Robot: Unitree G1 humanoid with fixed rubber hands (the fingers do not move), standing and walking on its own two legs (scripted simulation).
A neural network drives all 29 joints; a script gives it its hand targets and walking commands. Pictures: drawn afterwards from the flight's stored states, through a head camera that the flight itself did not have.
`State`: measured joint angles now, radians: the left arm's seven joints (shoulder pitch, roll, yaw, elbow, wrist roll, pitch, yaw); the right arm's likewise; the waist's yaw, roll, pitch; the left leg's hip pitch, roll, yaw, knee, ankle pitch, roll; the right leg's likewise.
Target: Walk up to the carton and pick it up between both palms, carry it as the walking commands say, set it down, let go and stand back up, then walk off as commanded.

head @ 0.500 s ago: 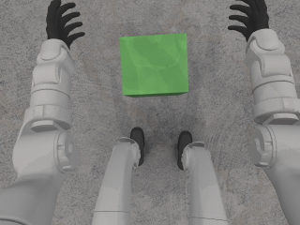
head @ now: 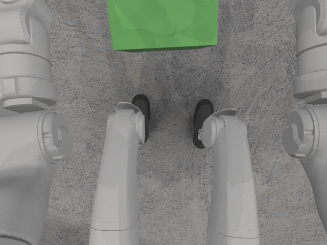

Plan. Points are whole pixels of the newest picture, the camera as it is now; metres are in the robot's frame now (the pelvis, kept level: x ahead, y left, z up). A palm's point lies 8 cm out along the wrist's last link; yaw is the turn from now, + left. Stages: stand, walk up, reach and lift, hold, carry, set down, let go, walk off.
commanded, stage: reach and lift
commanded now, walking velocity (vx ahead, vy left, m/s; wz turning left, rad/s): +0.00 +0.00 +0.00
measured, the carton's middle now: (163, 9) +0.54 +0.06 -0.43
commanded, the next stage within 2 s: none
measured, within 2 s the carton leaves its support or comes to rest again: neither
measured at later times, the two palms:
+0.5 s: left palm out of the picture +0.53 +0.24 -0.30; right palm out of the picture +0.57 -0.15 -0.30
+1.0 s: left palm (93, 5) +0.54 +0.24 -0.39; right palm (245, 0) +0.57 -0.16 -0.39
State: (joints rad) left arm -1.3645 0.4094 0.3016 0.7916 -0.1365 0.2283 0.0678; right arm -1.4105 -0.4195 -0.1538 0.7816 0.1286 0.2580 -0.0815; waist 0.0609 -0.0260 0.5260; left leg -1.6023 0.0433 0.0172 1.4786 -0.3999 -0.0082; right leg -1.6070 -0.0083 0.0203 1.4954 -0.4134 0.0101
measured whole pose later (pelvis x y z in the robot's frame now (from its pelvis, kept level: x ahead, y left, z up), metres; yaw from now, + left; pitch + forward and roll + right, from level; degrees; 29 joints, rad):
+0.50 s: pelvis -0.01 +0.00 -0.14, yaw +0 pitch +31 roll +0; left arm -1.48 0.42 0.17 1.00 -0.21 0.16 0.14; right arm -1.52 -0.43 -0.05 1.00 0.24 0.18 -0.15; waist 0.06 -0.03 0.52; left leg -2.01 0.04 -0.02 1.98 -0.51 -0.02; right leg -2.01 0.00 0.01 1.99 -0.52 0.01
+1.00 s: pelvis +0.00 +0.00 -0.21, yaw +1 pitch +32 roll +0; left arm -1.50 0.44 0.09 1.09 -0.30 0.08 0.14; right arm -1.52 -0.46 0.02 1.09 0.31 0.10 -0.13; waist 0.05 -0.02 0.53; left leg -2.22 0.02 -0.02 2.20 -0.53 -0.02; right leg -2.21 -0.01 0.02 2.21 -0.56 0.02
